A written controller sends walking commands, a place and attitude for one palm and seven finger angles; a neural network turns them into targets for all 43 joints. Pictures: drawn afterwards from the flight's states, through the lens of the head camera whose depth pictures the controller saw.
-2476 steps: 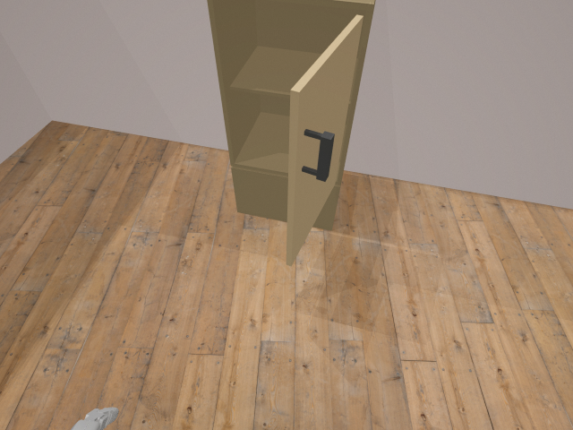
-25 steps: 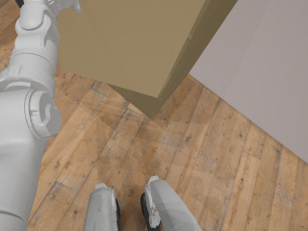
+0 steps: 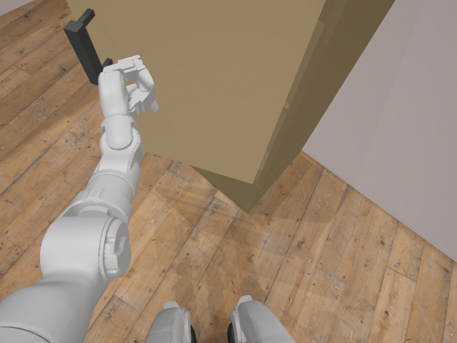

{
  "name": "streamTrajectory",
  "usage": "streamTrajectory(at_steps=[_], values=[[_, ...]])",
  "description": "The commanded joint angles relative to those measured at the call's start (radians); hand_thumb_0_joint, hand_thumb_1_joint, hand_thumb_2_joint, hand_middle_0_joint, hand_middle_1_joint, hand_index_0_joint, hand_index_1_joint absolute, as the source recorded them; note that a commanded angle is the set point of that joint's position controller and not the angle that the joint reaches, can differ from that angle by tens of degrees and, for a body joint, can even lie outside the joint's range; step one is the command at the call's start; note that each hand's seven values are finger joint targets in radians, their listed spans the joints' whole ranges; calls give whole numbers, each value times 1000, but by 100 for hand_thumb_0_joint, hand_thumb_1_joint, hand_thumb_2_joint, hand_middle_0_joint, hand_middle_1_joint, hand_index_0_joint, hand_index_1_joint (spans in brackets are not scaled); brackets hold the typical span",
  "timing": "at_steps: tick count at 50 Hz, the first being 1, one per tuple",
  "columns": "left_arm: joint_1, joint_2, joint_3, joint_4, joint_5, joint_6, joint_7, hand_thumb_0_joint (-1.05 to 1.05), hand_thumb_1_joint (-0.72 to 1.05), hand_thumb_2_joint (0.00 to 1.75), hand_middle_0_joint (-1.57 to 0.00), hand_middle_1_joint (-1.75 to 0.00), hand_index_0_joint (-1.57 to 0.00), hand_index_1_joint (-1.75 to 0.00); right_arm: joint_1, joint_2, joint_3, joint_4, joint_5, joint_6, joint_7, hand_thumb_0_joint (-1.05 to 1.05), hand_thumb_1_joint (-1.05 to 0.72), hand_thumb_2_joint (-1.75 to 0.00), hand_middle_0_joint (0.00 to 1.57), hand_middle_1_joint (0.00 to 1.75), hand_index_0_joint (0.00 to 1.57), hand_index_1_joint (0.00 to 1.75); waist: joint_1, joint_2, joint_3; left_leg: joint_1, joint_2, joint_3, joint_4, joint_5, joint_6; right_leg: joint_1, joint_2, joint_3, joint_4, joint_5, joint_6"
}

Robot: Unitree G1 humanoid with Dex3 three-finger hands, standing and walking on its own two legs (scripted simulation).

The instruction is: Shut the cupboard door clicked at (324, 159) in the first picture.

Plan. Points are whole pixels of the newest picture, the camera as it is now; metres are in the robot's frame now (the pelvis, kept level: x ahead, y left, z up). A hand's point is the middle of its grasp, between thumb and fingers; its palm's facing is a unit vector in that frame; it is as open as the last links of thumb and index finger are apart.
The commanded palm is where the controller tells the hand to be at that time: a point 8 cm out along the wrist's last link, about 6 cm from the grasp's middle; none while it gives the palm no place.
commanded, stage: pull the fist back off the door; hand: left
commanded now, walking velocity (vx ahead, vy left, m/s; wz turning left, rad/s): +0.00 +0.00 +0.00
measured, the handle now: (93, 48) +0.65 +0.18 +0.06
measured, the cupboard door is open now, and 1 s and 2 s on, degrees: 24 24 24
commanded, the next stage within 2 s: draw the hand back to the body in 0.26 s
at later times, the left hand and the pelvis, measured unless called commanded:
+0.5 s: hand (152, 107) +0.49 +0.07 +0.08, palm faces +0.14 -0.99 +0.01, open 3.1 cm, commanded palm +0.43 +0.12 +0.09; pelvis -0.01 -0.01 +0.00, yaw +0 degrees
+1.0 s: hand (69, 189) +0.32 +0.15 +0.16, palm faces +0.03 -0.99 -0.15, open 3.1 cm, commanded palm +0.29 +0.21 +0.17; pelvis +0.01 +0.00 +0.07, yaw +1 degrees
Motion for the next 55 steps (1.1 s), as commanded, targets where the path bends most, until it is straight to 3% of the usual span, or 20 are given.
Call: streamTrajectory(at_steps=[1,5,8,9,13,18,19,22,24,26,28,33,35,39,41,44,45,47,52,55], values=[[-397,-3,-85,-234,-15,-77,-14,0,90,90,-130,-150,-130,-150,152,-166,-73,-36,8,6,-13,0,-90,-90,20,30,20,30,-34,18,-443,408,6,-47,-78,430,-16,198,-27,30,-132,487,27],[-475,11,-78,-355,-25,-130,20,0,90,90,-130,-150,-130,-150,111,-160,-78,-33,7,6,-26,0,-90,-90,20,30,20,30,-20,71,-510,484,5,-54,-73,438,-20,187,-33,30,-122,468,27],[-450,0,-102,-411,2,-178,43,0,90,90,-130,-150,-130,-150,80,-152,-80,-32,2,2,-28,0,-90,-90,20,30,20,30,-2,98,-560,534,8,-61,-66,482,-27,182,-35,24,-97,483,24],[-454,-22,-127,-410,9,-184,47,0,90,90,-130,-150,-130,-150,76,-151,-79,-31,1,2,-29,0,-90,-90,20,30,20,30,-10,102,-551,546,9,-62,-60,500,-26,161,-34,21,-90,490,23],[-386,31,-87,-225,44,-130,69,0,90,90,-130,-150,-130,-150,60,-156,-71,-20,6,21,-40,0,-90,-90,20,30,20,30,-23,-29,-448,389,-3,-45,-73,372,-12,208,-40,39,-118,453,40],[-408,38,-52,-130,-1,-61,60,0,90,90,-130,-150,-130,-150,38,-157,-57,-40,16,26,-56,0,-90,-90,20,30,20,30,-26,-90,-420,291,-14,-33,-87,288,-4,268,-45,59,-147,415,45],[-435,53,-38,-146,-13,-72,53,0,90,90,-130,-150,-130,-150,41,-159,-55,-42,13,22,-59,0,-90,-90,20,30,20,30,-26,-71,-443,304,-14,-37,-85,308,-5,270,-46,59,-137,434,43],[-289,118,27,-350,-49,-128,15,0,90,90,-130,-150,-130,-150,18,-154,-59,-93,21,15,-58,0,-90,-90,20,30,20,30,79,-7,-631,433,-13,-20,-112,438,-16,404,-45,62,-124,561,31],[-175,102,-5,-447,-50,-145,-16,0,90,90,-130,-150,-130,-150,15,-146,-56,-116,27,14,-55,0,-90,-90,20,30,20,30,104,15,-646,485,-12,-16,-134,498,-18,449,-41,58,-129,618,27],[-23,84,-38,-514,-42,-116,-42,0,90,90,-130,-150,-130,-150,4,-140,-58,-133,44,20,-54,0,-90,-90,20,30,20,30,117,-39,-570,480,-8,1,-171,468,-11,495,-39,60,-176,626,35],[72,55,-82,-558,-58,-53,-68,0,90,90,-130,-150,-130,-150,-5,-140,-57,-155,65,31,-64,0,-90,-90,20,30,20,30,106,-112,-459,452,-11,17,-217,398,1,543,-41,75,-246,612,52],[133,34,-106,-771,-172,51,-115,0,90,90,-130,-150,-130,-150,-65,-139,-48,-186,107,14,-113,0,-90,-90,20,30,20,30,104,-186,-304,506,-15,22,-319,290,8,626,-55,99,-397,486,70],[143,26,-134,-897,-180,30,-124,0,90,90,-130,-150,-130,-150,-97,-128,-43,-187,113,-9,-129,0,-90,-90,20,30,20,30,116,-87,-304,607,-10,16,-346,318,8,613,-49,78,-400,476,52],[334,17,-188,-938,-150,26,-150,0,90,90,-130,-150,-130,-150,-131,-126,-35,-179,115,-39,-133,0,-90,-90,20,30,20,30,131,-5,-205,708,2,-6,-387,349,2,541,-41,37,-401,443,32],[433,15,-196,-940,-154,63,-172,0,90,90,-124,-144,-124,-144,-166,-124,-29,-194,122,-43,-130,0,-90,-90,20,30,20,30,147,2,-166,709,2,-6,-416,321,-2,549,-47,34,-419,407,31],[599,67,-138,-1017,-192,146,-201,0,90,90,-116,-135,-116,-135,-220,-130,-22,-236,138,-40,-136,0,-90,-90,20,30,20,30,200,-11,-175,730,1,-8,-457,356,-5,637,-52,30,-433,438,21],[611,87,-228,-1128,-126,173,-194,0,90,90,-113,-132,-113,-132,-268,-92,-23,-262,145,-2,-152,0,-90,-90,20,30,20,30,186,-61,-185,767,-2,-14,-508,364,-11,715,-80,80,-489,471,33],[684,122,-183,-1239,-137,217,-183,0,90,90,-108,-126,-108,-126,-311,-92,-16,-296,148,17,-178,0,-90,-90,20,30,20,30,194,-107,-153,769,1,-11,-538,376,-6,784,-96,85,-524,516,45],[738,177,-144,-1379,-126,296,-156,0,90,90,-94,-111,-94,-111,-373,-81,9,-293,147,23,-218,0,-90,-90,20,30,20,30,195,-83,-31,874,12,-25,-625,383,2,788,-87,64,-615,461,31],[820,162,-154,-1459,-120,331,-149,0,90,90,-86,-102,-86,-102,-385,-74,22,-288,142,4,-224,0,-90,-90,20,30,20,30,200,3,-27,963,20,-42,-665,437,-5,815,-83,47,-640,461,20]])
